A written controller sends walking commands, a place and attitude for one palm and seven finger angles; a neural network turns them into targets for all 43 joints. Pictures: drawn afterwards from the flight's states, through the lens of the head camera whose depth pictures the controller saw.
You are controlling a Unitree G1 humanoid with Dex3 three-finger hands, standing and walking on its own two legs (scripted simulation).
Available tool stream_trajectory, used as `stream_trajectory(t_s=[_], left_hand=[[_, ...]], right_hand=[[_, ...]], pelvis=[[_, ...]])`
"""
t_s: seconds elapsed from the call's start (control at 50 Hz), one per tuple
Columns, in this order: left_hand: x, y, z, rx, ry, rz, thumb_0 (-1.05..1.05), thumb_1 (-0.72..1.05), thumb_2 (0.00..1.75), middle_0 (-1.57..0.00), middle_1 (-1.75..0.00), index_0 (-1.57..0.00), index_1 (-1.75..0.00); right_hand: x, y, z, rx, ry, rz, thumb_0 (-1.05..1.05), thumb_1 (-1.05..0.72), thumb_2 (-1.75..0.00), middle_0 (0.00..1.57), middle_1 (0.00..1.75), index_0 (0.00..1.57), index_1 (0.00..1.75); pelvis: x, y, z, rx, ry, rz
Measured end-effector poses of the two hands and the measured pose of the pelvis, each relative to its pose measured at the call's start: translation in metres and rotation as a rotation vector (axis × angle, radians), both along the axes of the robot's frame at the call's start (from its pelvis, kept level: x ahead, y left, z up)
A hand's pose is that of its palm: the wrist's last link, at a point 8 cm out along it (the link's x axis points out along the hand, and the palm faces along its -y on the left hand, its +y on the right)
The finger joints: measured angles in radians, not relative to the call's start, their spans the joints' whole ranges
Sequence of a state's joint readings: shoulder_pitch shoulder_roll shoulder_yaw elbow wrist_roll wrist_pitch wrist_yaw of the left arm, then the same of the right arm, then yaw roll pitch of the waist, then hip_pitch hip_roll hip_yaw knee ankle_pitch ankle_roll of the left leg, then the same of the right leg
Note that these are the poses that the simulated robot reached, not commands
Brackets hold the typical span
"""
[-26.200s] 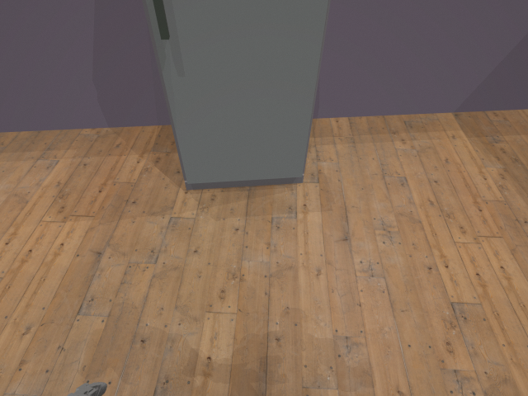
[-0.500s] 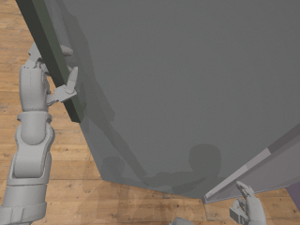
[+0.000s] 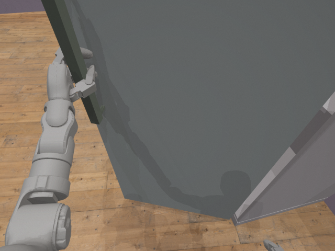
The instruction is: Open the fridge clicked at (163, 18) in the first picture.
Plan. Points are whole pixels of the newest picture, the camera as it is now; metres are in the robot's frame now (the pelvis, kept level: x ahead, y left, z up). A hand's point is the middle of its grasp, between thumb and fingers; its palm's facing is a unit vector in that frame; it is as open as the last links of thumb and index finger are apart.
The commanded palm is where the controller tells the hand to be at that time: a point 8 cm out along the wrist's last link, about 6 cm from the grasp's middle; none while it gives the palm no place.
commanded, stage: stop walking and hold the door back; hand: left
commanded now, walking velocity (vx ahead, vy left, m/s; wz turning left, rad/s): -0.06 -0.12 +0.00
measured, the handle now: (83, 66) +0.46 +0.20 +0.21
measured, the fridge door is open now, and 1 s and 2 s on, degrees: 65 70 66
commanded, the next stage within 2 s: loosen the grip on the handle in 0.44 s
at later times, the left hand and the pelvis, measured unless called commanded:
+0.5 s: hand (87, 88) +0.41 +0.18 +0.19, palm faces +0.26 -0.95 -0.15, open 6.0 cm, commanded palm +0.38 +0.23 +0.17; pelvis +0.02 -0.02 +0.01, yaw +0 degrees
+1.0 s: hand (77, 94) +0.38 +0.20 +0.19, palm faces +0.28 -0.94 -0.17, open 13.3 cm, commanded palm +0.35 +0.25 +0.19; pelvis -0.02 -0.03 +0.00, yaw +0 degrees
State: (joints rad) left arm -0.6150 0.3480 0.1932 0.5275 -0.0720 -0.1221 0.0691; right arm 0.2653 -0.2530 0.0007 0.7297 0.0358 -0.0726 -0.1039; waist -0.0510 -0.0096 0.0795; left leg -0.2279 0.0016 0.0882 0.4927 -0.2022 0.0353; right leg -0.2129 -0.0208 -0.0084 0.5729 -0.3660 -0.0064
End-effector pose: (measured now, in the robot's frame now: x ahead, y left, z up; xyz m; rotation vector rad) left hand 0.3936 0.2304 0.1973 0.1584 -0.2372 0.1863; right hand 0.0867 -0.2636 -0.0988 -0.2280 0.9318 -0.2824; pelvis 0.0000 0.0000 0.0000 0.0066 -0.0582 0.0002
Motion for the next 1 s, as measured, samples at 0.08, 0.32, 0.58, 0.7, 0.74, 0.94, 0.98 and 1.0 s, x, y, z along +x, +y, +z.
stream_trajectory(t_s=[0.08, 0.32, 0.58, 0.7, 0.74, 0.94, 0.98, 1.0], left_hand=[[-0.002, 0.000, -0.001, -0.001, -0.010, 0.001, -0.07, 0.67, 0.78, -0.46, -1.40, -0.32, -1.40], [-0.021, 0.001, -0.001, 0.031, -0.041, 0.048, -0.08, 0.65, 0.79, -0.47, -1.41, -0.34, -1.40], [-0.014, 0.005, 0.004, 0.087, -0.020, 0.029, -0.09, 0.59, 0.78, -0.49, -1.43, -0.36, -1.40], [-0.015, 0.010, 0.006, -0.036, 0.033, 0.037, -0.06, 0.43, 0.69, -0.51, -1.44, -0.35, -1.36], [-0.021, 0.008, 0.005, -0.025, 0.023, 0.064, -0.04, 0.33, 0.64, -0.50, -1.43, -0.31, -1.33], [-0.041, 0.009, -0.001, 0.035, -0.043, 0.082, 0.00, -0.32, 0.31, -0.46, -1.39, -0.33, -1.31], [-0.044, 0.012, 0.000, 0.044, -0.049, 0.078, 0.00, -0.39, 0.27, -0.46, -1.38, -0.34, -1.29], [-0.046, 0.014, 0.000, 0.048, -0.051, 0.079, 0.00, -0.42, 0.26, -0.45, -1.37, -0.34, -1.29]], right_hand=[[0.001, -0.002, 0.003, 0.011, 0.003, -0.005, 0.01, -0.90, -0.90, 0.20, 0.30, 0.20, 0.30], [0.063, 0.010, 0.009, 0.064, -0.073, 0.096, 0.01, -0.90, -0.90, 0.20, 0.30, 0.20, 0.30], [0.092, 0.006, 0.025, 0.041, -0.148, 0.134, 0.01, -0.90, -0.90, 0.20, 0.30, 0.20, 0.30], [0.070, -0.005, 0.030, 0.051, -0.235, 0.120, 0.01, -0.90, -0.90, 0.20, 0.30, 0.20, 0.30], [0.057, -0.010, 0.026, 0.056, -0.232, 0.101, 0.01, -0.90, -0.90, 0.20, 0.30, 0.20, 0.30], [-0.016, -0.027, -0.003, 0.023, -0.030, 0.051, 0.01, -0.90, -0.90, 0.20, 0.30, 0.20, 0.30], [-0.023, -0.027, -0.006, 0.023, -0.010, 0.041, 0.01, -0.90, -0.90, 0.20, 0.30, 0.20, 0.30], [-0.025, -0.027, -0.007, 0.023, -0.008, 0.035, 0.01, -0.90, -0.90, 0.20, 0.30, 0.20, 0.30]], pelvis=[[0.004, -0.002, 0.003, -0.012, 0.004, -0.004], [0.014, -0.018, 0.007, -0.017, 0.029, -0.008], [0.013, -0.021, 0.007, -0.011, 0.041, -0.013], [0.006, -0.022, 0.005, 0.002, 0.061, -0.013], [0.002, -0.022, 0.003, 0.002, 0.056, -0.016], [-0.016, -0.029, -0.003, -0.004, 0.054, 0.006], [-0.017, -0.030, -0.003, -0.004, 0.057, 0.001], [-0.017, -0.029, -0.003, -0.004, 0.057, -0.002]])
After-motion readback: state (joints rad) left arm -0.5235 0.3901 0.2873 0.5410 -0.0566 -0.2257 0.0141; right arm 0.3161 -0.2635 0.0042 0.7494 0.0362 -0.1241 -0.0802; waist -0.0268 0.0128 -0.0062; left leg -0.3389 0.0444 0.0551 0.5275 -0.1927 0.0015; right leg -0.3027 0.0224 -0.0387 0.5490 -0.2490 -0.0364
